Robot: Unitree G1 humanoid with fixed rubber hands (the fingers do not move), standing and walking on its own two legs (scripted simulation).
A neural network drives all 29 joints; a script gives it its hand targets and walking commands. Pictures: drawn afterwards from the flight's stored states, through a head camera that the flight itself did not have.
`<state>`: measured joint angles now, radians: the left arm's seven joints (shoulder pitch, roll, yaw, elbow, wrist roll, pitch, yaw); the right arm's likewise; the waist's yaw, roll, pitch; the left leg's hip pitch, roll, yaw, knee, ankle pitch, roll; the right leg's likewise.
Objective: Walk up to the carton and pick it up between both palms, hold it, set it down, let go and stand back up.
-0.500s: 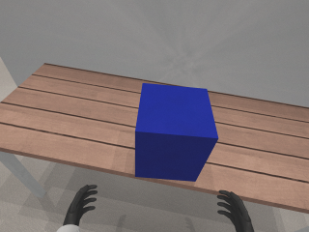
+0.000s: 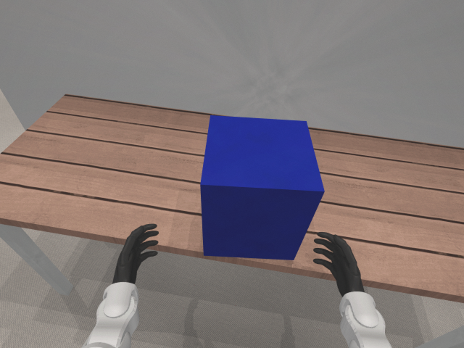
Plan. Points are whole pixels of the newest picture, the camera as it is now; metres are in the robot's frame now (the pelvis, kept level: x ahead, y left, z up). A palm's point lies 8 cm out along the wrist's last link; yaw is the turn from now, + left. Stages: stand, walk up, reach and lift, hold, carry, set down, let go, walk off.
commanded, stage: reach and lift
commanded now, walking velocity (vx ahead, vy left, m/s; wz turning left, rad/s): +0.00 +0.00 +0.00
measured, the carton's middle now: (253, 190) +0.46 -0.02 -0.01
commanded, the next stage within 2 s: none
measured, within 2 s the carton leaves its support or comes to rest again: neither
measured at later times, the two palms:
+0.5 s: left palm (130, 216) +0.33 +0.21 +0.04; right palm (351, 226) +0.35 -0.20 +0.04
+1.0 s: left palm (133, 164) +0.39 +0.21 +0.11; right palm (348, 170) +0.42 -0.18 +0.11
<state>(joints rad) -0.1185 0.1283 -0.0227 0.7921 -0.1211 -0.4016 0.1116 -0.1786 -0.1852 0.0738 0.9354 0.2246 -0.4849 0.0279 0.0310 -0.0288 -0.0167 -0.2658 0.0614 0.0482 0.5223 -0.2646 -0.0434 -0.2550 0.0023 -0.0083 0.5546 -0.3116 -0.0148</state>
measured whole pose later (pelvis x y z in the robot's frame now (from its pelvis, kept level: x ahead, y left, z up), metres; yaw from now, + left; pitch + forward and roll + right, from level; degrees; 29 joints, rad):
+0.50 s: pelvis +0.01 +0.00 +0.01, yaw +0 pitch +3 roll +0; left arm -0.32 0.15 0.05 0.62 -0.12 -0.07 0.09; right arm -0.40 -0.29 0.12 0.86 0.36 -0.23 0.01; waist 0.04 -0.01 -0.03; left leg -0.24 0.07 0.05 0.41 -0.21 -0.04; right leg -0.21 0.02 -0.01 0.39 -0.23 -0.01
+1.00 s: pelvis +0.00 +0.00 +0.01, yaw -1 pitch +7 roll +0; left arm -0.64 0.19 0.10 0.64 -0.13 0.20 0.11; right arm -0.74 -0.31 0.06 0.91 0.35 0.02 -0.04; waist 0.06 -0.01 -0.08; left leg -0.32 0.08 0.06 0.38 -0.18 -0.05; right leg -0.30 0.03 0.00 0.36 -0.19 -0.01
